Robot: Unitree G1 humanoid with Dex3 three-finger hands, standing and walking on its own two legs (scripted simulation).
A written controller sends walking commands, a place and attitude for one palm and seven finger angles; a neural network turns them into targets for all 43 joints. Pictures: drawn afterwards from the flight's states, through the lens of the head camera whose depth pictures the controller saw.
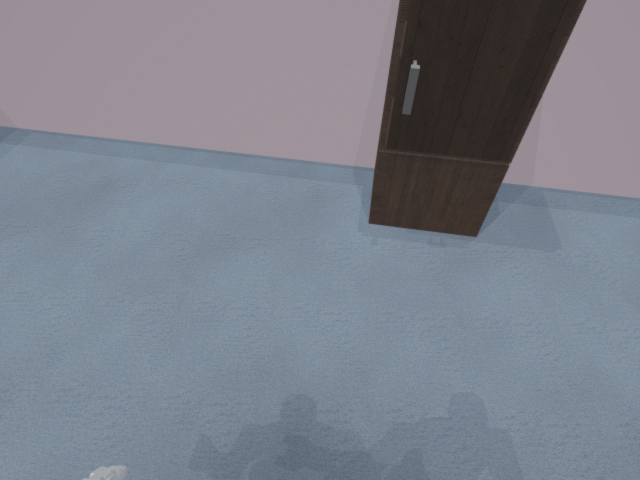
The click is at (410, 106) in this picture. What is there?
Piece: cupboard door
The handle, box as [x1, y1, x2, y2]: [402, 60, 419, 114]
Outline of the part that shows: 416,60 413,60 413,63 410,67 402,113 410,114 419,70 419,65 416,64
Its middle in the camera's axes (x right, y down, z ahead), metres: +0.28 -0.48 +1.22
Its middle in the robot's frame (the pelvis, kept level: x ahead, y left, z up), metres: +1.24 -0.22 -0.10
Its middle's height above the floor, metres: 0.67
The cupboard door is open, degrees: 0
